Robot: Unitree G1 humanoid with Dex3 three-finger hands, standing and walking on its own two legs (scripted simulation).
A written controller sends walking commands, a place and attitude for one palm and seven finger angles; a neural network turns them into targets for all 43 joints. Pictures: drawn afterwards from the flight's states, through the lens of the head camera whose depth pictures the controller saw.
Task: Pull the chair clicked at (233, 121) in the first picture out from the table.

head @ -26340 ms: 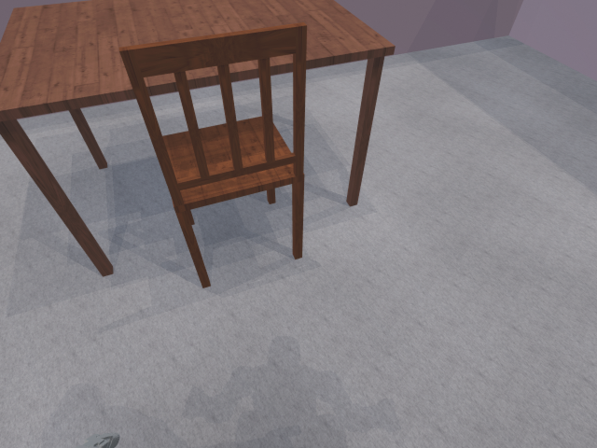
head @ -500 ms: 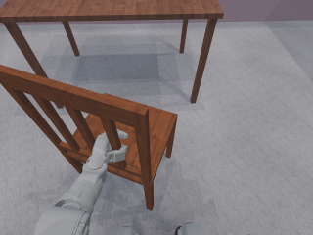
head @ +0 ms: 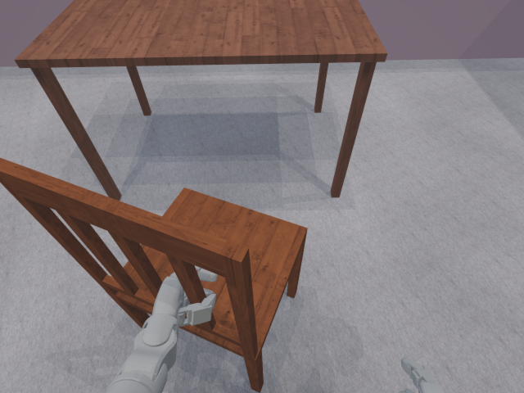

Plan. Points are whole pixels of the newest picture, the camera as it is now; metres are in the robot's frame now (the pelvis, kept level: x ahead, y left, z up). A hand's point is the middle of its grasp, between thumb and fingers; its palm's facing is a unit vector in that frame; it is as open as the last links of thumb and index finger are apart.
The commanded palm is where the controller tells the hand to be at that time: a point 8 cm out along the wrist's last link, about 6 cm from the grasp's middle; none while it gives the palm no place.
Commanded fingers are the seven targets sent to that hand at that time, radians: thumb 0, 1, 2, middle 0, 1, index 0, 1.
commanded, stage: stop walking, hand still on the chair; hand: left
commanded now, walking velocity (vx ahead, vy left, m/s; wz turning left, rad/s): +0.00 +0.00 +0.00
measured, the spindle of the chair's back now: (148, 275) +0.32 +0.23 -0.07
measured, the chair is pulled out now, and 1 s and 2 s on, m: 0.58 0.58 0.58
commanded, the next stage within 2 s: open the thumb and straighten the fingers in 0.36 s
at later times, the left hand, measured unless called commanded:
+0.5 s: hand (205, 304) +0.27 +0.12 -0.07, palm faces +0.02 -0.99 -0.12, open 6.0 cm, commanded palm +0.25 +0.17 -0.05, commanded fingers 0.00 0.54 0.73 -0.50 -1.45 -0.50 -1.45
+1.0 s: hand (202, 302) +0.28 +0.13 -0.07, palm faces +0.01 -0.99 -0.11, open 14.8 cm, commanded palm +0.25 +0.18 -0.05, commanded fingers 0.00 -0.55 0.20 -0.05 -0.14 -0.05 -0.14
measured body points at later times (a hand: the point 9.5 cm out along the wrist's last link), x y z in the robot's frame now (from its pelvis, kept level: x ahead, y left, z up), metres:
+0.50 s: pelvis +0.02 -0.01 +0.00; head +0.04 -0.01 +0.45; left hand +0.27 +0.17 -0.05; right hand +0.16 -0.24 -0.11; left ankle +0.00 +0.14 -0.74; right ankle +0.04 -0.12 -0.74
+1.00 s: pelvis +0.03 +0.00 -0.04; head +0.07 -0.01 +0.41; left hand +0.27 +0.18 -0.06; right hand +0.19 -0.24 -0.13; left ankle +0.00 +0.14 -0.74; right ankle +0.04 -0.12 -0.74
